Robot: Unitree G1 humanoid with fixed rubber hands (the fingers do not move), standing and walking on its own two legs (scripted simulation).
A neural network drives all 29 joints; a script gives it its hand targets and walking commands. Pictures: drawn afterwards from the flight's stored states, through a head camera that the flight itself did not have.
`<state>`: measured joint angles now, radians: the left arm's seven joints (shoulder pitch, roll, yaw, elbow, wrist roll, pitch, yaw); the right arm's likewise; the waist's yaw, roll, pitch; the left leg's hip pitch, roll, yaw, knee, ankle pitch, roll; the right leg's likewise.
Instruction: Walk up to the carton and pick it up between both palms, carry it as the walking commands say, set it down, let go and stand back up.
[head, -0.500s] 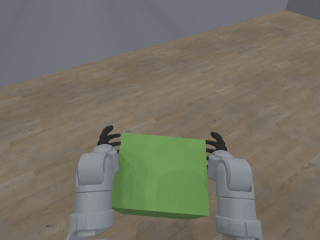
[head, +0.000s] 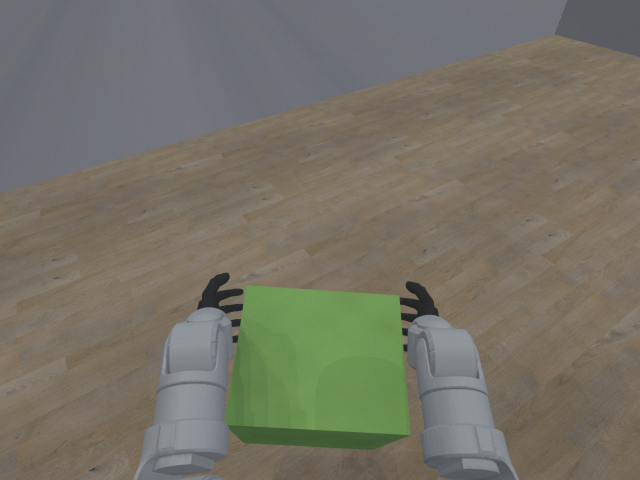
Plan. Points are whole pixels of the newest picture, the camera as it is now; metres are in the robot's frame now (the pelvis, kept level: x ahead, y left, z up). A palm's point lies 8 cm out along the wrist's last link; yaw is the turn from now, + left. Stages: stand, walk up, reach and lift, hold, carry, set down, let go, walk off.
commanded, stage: hold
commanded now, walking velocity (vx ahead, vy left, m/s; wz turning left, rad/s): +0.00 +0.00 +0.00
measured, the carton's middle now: (315, 375) +0.28 +0.02 -0.05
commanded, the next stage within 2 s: set down in 0.50 s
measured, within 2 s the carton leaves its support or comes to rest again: neither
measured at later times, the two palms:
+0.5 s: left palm (204, 321) +0.29 +0.16 +0.07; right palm (425, 347) +0.27 -0.12 +0.06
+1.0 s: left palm (215, 341) +0.31 +0.16 +0.00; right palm (420, 359) +0.29 -0.13 -0.01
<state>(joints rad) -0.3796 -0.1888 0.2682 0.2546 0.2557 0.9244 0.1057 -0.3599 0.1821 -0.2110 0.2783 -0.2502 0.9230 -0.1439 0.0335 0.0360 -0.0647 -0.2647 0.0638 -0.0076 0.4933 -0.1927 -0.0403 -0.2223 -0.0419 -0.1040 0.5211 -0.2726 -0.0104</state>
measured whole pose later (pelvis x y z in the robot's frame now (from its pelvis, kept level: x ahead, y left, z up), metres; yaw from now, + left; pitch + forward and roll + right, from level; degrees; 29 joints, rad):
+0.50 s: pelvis -0.02 +0.05 +0.00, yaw -8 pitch -10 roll +0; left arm -0.47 -0.22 0.36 0.58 0.32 0.68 0.21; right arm -0.44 0.14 -0.28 0.61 -0.32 0.68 -0.14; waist 0.06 -0.01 -0.03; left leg -0.05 -0.01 -0.05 0.42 -0.19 -0.02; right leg -0.06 -0.04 0.07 0.42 -0.18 0.02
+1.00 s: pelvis -0.02 +0.02 +0.00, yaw -7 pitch +1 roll +1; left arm -0.46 -0.22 0.48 0.49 0.42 0.48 -0.01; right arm -0.44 0.19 -0.36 0.54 -0.36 0.49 -0.05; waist 0.08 0.00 0.05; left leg -0.34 0.01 -0.09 0.52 -0.21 -0.05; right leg -0.36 0.02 0.10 0.56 -0.22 0.01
